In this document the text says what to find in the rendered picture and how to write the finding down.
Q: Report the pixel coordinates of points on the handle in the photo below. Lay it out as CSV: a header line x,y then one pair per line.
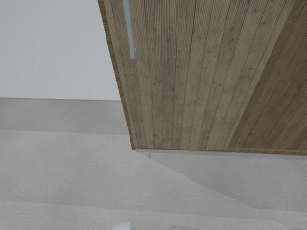
x,y
126,7

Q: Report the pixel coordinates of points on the wardrobe door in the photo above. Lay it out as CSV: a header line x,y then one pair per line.
x,y
276,114
196,65

